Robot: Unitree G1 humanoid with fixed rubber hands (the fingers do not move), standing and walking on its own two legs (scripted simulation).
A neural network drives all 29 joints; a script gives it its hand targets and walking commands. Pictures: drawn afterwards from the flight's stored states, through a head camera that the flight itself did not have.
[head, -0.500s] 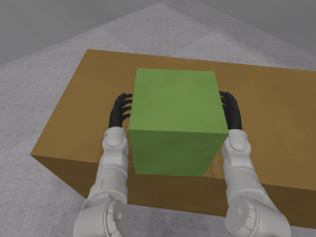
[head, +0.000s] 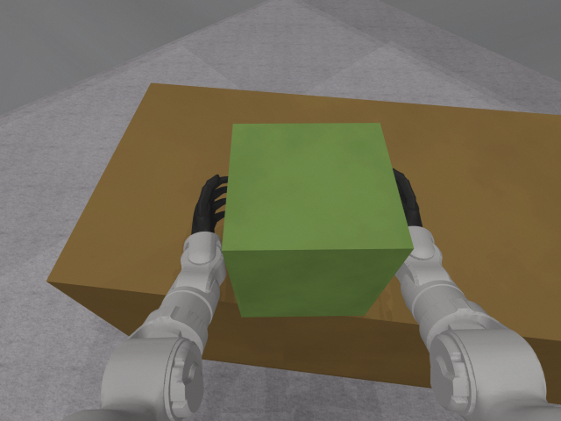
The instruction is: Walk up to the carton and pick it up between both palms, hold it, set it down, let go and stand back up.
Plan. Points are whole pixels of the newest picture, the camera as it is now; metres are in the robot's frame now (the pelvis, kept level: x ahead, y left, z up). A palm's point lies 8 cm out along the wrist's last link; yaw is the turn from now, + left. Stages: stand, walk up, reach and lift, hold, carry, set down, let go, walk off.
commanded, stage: set down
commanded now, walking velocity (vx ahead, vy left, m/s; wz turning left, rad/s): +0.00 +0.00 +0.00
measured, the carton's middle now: (304, 228) +0.40 +0.01 +0.00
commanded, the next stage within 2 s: none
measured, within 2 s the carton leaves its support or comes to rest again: neither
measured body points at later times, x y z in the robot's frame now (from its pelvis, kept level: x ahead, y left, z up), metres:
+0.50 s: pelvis -0.02 -0.01 -0.01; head +0.05 +0.00 +0.43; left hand +0.40 +0.19 +0.02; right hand +0.42 -0.22 +0.05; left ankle -0.02 +0.14 -0.74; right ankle -0.01 -0.12 -0.74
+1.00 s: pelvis -0.04 -0.01 +0.00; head -0.02 +0.00 +0.45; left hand +0.42 +0.18 +0.16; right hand +0.43 -0.18 +0.17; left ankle -0.02 +0.14 -0.74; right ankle -0.01 -0.12 -0.74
